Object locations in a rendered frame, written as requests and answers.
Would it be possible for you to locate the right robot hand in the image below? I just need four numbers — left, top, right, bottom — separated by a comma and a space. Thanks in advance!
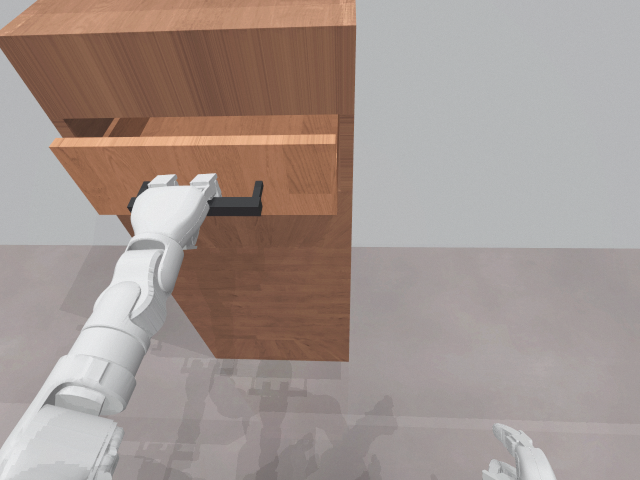
482, 423, 557, 480

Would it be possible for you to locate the drawer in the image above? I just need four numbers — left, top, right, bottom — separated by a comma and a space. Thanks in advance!
49, 114, 340, 215

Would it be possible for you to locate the cabinet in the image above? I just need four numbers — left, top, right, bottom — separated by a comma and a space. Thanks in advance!
0, 0, 356, 362

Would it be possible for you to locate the left robot hand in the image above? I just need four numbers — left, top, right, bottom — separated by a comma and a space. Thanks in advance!
131, 173, 222, 250

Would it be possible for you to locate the robot left forearm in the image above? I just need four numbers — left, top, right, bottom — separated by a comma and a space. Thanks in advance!
0, 233, 184, 475

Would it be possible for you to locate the handle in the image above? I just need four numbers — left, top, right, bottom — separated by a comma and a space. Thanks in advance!
127, 181, 263, 216

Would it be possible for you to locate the left robot upper arm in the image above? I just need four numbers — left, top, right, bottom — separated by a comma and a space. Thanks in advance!
0, 404, 125, 480

